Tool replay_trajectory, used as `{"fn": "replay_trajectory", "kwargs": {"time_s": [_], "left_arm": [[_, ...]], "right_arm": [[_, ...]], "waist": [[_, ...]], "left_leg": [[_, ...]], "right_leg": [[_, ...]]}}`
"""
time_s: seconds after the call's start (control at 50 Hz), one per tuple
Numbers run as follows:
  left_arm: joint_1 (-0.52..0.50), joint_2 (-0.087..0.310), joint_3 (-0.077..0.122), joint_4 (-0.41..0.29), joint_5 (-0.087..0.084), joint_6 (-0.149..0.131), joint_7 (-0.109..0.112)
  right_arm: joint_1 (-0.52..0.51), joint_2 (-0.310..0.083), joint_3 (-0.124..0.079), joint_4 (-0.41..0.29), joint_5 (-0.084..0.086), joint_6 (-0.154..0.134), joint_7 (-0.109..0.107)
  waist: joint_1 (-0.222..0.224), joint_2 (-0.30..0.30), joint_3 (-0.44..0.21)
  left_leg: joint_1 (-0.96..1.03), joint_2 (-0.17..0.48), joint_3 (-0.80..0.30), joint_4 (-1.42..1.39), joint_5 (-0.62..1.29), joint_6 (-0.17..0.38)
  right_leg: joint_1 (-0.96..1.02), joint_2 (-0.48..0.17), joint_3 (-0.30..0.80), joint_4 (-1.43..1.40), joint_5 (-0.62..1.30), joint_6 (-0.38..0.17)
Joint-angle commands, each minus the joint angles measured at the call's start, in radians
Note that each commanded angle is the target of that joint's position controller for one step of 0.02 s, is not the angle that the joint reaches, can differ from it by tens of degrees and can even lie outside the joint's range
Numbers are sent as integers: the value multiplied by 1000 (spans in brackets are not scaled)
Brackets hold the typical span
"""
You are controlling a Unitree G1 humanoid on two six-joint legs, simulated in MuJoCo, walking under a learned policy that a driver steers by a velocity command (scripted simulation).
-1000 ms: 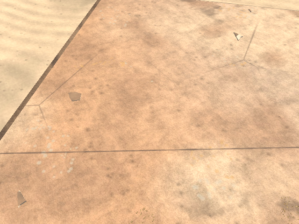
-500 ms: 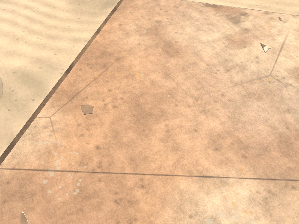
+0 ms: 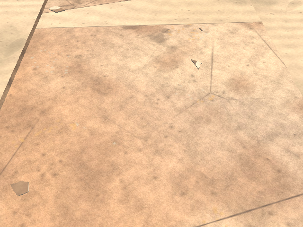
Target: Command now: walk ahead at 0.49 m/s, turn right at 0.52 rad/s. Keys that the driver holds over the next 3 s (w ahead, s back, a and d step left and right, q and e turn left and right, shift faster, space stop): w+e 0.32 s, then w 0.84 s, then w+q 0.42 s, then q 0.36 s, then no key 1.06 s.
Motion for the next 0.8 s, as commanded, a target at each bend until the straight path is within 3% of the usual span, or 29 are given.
{"fn": "replay_trajectory", "kwargs": {"time_s": [0.02, 0.08, 0.12, 0.16, 0.18, 0.2, 0.22, 0.24, 0.26, 0.28, 0.3, 0.32, 0.34, 0.36, 0.4, 0.44, 0.54, 0.64, 0.7, 0.72, 0.74, 0.76, 0.78, 0.8], "left_arm": [[-71, 8, -9, -74, 7, -12, -25], [-169, 1, -18, -127, 5, -14, -47], [-197, 8, -18, -160, 1, -13, -61], [-162, 42, -3, -178, -1, -10, -68], [-91, 72, 13, -172, -4, -7, -69], [43, 119, 39, -145, -8, -7, -65], [214, 196, 79, -100, -7, -2, -47], [255, 315, 103, -85, -9, 2, -28], [274, 296, 86, -123, 8, -15, -34], [263, 214, 63, -114, 19, -27, -39], [203, 173, 51, -118, 13, -36, -37], [114, 134, 38, -140, 9, -40, -37], [54, 97, 25, -158, 17, -41, -34], [33, 86, 19, -168, 24, -42, -30], [56, 106, 21, -156, 18, -49, -21], [101, 129, 25, -137, 17, -53, -8], [172, 136, 20, -104, 12, -48, 4], [240, 142, 21, -59, 9, -40, 6], [227, 161, 27, -52, 11, -26, 15], [207, 170, 29, -57, 13, -22, 15], [189, 161, 22, -63, 16, -19, 14], [187, 125, 4, -83, 29, -18, 13], [341, 19, -25, -83, 15, -36, 5], [308, 87, -18, -68, 2, -53, 1]], "right_arm": [[-51, -151, -26, -74, 6, -7, -18], [11, -166, -32, -63, 17, 13, -20], [22, -180, -38, -64, 26, 29, -19], [-7, -210, -47, -80, 33, 41, -21], [-23, -225, -51, -88, 36, 49, -23], [-47, -233, -51, -98, 40, 56, -24], [-53, -224, -45, -112, 37, 54, -25], [23, -74, -4, -159, -6, 33, -12], [-10, -81, 9, -200, 29, -19, 3], [-152, -148, -10, -232, 71, -49, 13], [-177, -141, -6, -241, 71, -61, 12], [-165, -143, -10, -222, 47, -59, 4], [-130, -157, -21, -208, 34, -45, 1], [-107, -156, -25, -202, 31, -26, 5], [-107, -124, -22, -205, 16, -2, 4], [-172, -102, -13, -228, 7, 8, 0], [-338, -77, 2, -267, 19, 0, 14], [-435, -99, 3, -308, 28, -15, 40], [-381, -125, -5, -305, 29, -24, 52], [-312, -146, -15, -288, 28, -25, 50], [-173, -181, -34, -248, 25, -25, 45], [7, -234, -47, -217, 10, -23, 38], [111, -303, -67, -183, 4, -16, 41], [113, -208, -41, -177, 29, -12, 46]], "waist": [[13, 50, 93], [-24, 43, 118], [-21, 59, 117], [23, 101, 63], [70, 125, 11], [150, 126, -62], [231, 82, -152], [142, -190, -223], [141, -163, -400], [185, -64, -287], [148, -25, -180], [94, 45, -118], [53, 37, -93], [31, 28, -83], [22, 30, -62], [39, 16, -30], [111, -32, 15], [143, -45, 60], [100, -69, 34], [58, -81, -10], [-12, -66, -100], [-80, 9, -247], [-28, 300, -388], [-58, 279, -385]], "left_leg": [[-57, 302, -85, -143, 225, 122], [56, 325, -43, -100, 276, 116], [119, 341, -18, -45, 383, 104], [144, 343, 14, 76, 724, 82], [143, 338, 27, 194, 895, 70], [99, 314, 43, 380, 963, 49], [-80, 274, 48, 646, 793, 2], [-516, 121, 14, 1022, -107, -57], [-712, -6, -251, 1216, -393, -62], [-824, 51, -319, 1220, -300, -29], [-826, 97, -314, 1140, -205, -6], [-749, 139, -314, 1052, -144, -9], [-663, 172, -316, 984, -105, -17], [-604, 186, -312, 949, -84, -26], [-577, 188, -286, 868, -42, -55], [-612, 182, -268, 754, 56, -80], [-580, 126, -236, 399, 360, -71], [-648, 102, -245, 281, 309, -25], [-575, 76, -230, 249, 189, 19], [-465, 44, -200, 240, 163, 39], [-266, 29, -185, 233, 197, 70], [36, 176, -344, 274, 229, 135], [411, 406, -815, 194, 28, 301], [432, 416, -981, 77, -126, 293]], "right_leg": [[-10, -12, -41, -132, 96, 2], [-46, 1, -91, -224, 56, -14], [-32, 22, -128, -263, -24, -34], [90, 86, -189, -275, -121, -69], [196, 130, -217, -271, -169, -92], [381, 178, -231, -320, -147, -125], [678, 178, -153, -379, -104, -169], [1020, -90, 326, -405, -139, -306], [1164, -235, 798, -616, -314, -438], [1118, -205, 682, -665, -263, -362], [978, -166, 530, -655, -182, -320], [814, -119, 410, -657, -81, -284], [697, -90, 319, -672, 12, -263], [627, -72, 279, -695, 53, -255], [554, -55, 207, -722, 160, -258], [532, -37, 147, -745, 213, -250], [550, 12, 64, -754, 84, -177], [719, -75, 125, -696, 70, -173], [797, -105, 135, -619, 248, -142], [795, -87, 117, -543, 422, -128], [756, -35, 77, -385, 533, -104], [577, 24, 38, -111, 331, -72], [169, 201, -6, 280, -284, 10], [30, 192, 104, 396, -539, 2]]}}
Next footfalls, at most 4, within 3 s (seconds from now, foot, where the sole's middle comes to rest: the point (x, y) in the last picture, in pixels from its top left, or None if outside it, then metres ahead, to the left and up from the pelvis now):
0.22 right None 0.29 -0.15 -0.78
0.76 left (157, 197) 0.65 -0.02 -0.78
1.30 right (216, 156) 0.87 -0.34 -0.78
1.80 left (168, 117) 1.15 -0.11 -0.78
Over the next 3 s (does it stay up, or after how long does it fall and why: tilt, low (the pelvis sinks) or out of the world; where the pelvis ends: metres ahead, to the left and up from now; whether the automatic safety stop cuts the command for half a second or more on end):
stays up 1.12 -0.24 -0.01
